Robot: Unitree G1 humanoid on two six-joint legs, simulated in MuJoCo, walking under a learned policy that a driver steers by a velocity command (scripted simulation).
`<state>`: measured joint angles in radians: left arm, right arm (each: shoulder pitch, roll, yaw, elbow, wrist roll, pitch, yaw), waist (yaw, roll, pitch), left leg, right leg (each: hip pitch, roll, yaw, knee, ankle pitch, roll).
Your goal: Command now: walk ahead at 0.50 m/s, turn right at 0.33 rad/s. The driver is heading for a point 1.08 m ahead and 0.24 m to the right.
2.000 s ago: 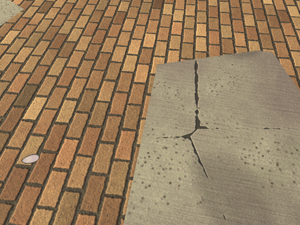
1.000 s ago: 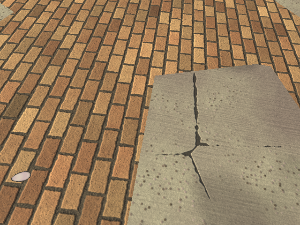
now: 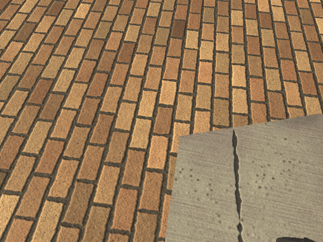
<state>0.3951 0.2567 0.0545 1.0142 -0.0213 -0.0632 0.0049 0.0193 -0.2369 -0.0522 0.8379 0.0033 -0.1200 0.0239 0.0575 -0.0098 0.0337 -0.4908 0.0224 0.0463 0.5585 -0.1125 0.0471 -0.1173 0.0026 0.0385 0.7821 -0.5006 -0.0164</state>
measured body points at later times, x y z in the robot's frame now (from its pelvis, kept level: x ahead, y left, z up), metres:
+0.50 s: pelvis +0.27 -0.04 -0.01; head +0.30 -0.06 +0.44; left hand +0.53 +0.13 -0.10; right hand +0.19 -0.32 -0.15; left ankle +0.11 +0.11 -0.72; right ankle +0.36 -0.16 -0.72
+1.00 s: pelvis +0.54 -0.13 +0.01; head +0.57 -0.14 +0.46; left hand +0.65 +0.14 -0.12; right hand +0.64 -0.41 -0.10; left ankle +0.75 -0.07 -0.70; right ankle +0.36 -0.16 -0.72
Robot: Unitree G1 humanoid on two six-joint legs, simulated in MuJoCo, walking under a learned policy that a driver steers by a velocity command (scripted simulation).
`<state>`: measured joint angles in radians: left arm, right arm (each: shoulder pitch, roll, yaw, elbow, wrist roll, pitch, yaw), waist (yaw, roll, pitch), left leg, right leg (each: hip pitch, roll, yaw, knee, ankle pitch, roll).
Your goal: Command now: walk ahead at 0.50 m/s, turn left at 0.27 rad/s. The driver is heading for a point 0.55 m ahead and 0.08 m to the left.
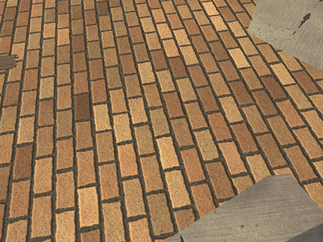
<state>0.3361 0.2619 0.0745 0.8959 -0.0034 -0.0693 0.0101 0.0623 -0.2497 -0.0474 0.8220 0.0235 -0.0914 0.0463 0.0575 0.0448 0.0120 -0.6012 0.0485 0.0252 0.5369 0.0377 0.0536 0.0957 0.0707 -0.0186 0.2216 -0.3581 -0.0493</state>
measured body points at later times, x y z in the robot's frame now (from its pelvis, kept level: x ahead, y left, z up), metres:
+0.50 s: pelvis +0.27 +0.03 +0.00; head +0.30 +0.04 +0.45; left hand +0.41 +0.32 -0.09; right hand +0.40 -0.23 -0.12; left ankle +0.18 +0.11 -0.73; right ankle +0.43 -0.05 -0.72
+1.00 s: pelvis +0.34 +0.05 +0.00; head +0.35 +0.06 +0.45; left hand +0.39 +0.33 -0.13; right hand +0.47 -0.18 -0.13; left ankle +0.29 +0.17 -0.73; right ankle +0.43 -0.05 -0.73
